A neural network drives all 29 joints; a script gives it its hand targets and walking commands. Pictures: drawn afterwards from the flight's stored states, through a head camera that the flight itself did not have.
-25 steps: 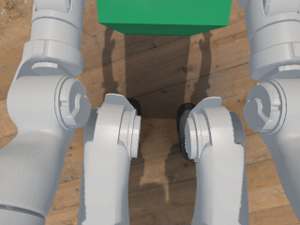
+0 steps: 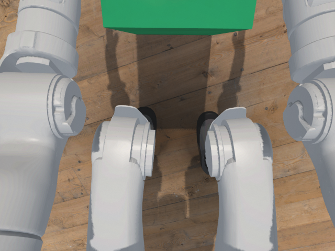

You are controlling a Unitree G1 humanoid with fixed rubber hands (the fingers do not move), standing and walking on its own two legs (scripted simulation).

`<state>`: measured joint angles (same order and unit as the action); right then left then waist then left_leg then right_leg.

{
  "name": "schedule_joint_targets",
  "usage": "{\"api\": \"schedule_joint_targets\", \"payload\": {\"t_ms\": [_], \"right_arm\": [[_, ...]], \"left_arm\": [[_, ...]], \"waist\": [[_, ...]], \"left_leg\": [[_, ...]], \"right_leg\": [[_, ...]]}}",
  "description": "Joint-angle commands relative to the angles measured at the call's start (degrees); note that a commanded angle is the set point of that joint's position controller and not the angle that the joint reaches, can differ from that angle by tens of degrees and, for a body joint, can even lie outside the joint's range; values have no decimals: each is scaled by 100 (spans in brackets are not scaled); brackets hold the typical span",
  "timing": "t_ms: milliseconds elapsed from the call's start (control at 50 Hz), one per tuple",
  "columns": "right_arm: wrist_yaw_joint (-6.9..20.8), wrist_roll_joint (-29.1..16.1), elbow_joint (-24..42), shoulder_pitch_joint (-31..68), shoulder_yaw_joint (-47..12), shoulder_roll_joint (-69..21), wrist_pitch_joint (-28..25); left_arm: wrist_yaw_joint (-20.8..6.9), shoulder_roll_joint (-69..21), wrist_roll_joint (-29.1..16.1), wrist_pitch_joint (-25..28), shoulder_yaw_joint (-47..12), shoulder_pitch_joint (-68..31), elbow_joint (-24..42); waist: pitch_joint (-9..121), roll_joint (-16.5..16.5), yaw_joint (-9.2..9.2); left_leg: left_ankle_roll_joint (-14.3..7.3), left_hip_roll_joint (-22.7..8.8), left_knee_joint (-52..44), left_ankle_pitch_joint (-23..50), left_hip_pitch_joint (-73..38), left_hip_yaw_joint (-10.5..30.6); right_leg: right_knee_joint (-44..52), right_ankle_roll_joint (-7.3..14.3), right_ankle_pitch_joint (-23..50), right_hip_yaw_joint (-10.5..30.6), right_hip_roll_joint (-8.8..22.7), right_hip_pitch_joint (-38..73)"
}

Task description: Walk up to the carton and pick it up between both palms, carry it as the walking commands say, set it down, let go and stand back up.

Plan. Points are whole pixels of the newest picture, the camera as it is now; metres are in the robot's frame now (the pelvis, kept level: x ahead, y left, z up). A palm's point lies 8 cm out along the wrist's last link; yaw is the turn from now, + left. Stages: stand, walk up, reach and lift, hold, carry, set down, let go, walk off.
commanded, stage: set down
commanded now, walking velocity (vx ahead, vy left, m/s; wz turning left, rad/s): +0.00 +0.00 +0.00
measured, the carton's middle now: out of the picture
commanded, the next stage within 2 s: let go in 1.44 s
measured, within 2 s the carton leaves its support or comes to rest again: neither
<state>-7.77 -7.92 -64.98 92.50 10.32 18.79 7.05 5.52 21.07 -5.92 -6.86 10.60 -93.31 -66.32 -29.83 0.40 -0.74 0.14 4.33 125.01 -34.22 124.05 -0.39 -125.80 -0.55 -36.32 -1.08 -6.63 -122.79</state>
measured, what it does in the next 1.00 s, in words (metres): rises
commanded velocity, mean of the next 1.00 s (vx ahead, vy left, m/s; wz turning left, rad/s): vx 0.00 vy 0.00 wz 0.00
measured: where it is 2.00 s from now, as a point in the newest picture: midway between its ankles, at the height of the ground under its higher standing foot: (176, 151)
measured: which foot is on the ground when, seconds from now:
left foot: down 0.00-1.00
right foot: down 0.00-1.00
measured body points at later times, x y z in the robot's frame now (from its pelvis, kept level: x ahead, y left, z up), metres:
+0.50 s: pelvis -0.01 +0.00 +0.05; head +0.38 +0.01 +0.28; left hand +0.59 +0.20 -0.10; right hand +0.59 -0.16 -0.10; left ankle +0.11 +0.11 -0.35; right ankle +0.10 -0.10 -0.35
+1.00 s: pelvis +0.00 +0.00 +0.18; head +0.38 +0.01 +0.41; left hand +0.59 +0.21 +0.04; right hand +0.59 -0.17 +0.04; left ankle +0.11 +0.11 -0.35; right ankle +0.10 -0.10 -0.35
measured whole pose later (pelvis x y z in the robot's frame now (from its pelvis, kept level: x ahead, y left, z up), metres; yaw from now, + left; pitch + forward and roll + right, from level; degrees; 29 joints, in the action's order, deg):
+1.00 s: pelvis +0.00 +0.00 +0.18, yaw +1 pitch +31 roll -1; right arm -7.3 -8.4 -44.7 85.4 10.9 21.3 19.3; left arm 4.4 25.1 -9.0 -19.3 9.3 -86.8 -46.8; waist -29.9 -0.8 0.1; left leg -0.2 5.1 89.1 -26.1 93.8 2.1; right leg -89.6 -0.2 -28.2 1.1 -5.2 -92.4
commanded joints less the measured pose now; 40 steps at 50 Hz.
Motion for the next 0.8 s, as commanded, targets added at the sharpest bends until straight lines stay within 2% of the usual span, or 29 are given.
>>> {"api": "schedule_joint_targets", "payload": {"t_ms": [0,120,180,260,480,620,780], "right_arm": [[4,-163,964,1754,-124,821,-242],[66,-368,1352,1908,-316,945,-179],[14,-460,1930,1968,-334,1069,-70],[-96,-424,2318,1912,-255,1198,221],[-105,-98,2299,1562,55,1080,540],[-90,-169,2659,1652,-9,1104,737],[-52,-119,2983,1545,87,1223,927]], "left_arm": [[-9,945,-151,265,-18,-1622,912],[-107,1092,-414,232,-186,-1769,1335],[-75,1243,-537,125,-249,-1863,1919],[5,1374,-571,-165,-220,-1845,2209],[-16,1284,-268,-490,53,-1497,2068],[-53,1363,-351,-695,20,-1606,2466],[-76,1400,-361,-924,-8,-1574,2840]], "waist": [[8254,-52,-118],[8543,-83,-74],[9635,-135,-39],[10316,-157,-21],[10387,-105,11],[11126,-88,14],[11638,-206,123]], "left_leg": [[39,-177,-560,2756,-3646,99],[-8,-222,-519,2727,-3709,117],[-16,-185,-636,2984,-4347,91],[-43,-119,-898,2854,-4738,22],[-68,2,-1868,2539,-4746,-9],[-71,55,-2552,2643,-5363,-47],[-25,74,-3315,2840,-6301,10]], "right_leg": [[685,-97,2942,133,217,3473],[681,-49,2944,141,269,3623],[794,-22,3128,78,228,4145],[1078,25,2924,4,213,4466],[1979,10,2704,33,168,4709],[2649,20,2751,26,141,5314],[3441,42,2762,-16,140,5798]]}}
